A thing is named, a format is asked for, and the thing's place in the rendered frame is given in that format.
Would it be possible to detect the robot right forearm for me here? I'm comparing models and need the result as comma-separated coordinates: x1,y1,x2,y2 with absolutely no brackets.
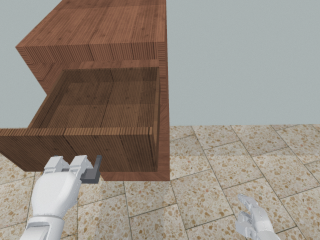
255,230,281,240

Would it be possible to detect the robot right hand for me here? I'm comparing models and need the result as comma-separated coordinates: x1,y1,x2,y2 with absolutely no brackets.
235,193,274,240

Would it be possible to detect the robot left forearm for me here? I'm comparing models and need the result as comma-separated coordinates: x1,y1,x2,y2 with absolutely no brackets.
19,214,65,240

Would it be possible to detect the drawer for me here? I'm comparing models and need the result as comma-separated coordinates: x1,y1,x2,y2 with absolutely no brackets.
0,67,161,172

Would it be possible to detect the cabinet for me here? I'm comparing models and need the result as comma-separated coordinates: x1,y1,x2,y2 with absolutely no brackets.
15,0,170,182

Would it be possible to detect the handle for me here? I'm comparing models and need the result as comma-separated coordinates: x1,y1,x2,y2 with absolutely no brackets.
41,155,102,184

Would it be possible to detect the robot left hand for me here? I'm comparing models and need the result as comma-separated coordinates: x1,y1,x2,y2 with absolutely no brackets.
31,155,93,218

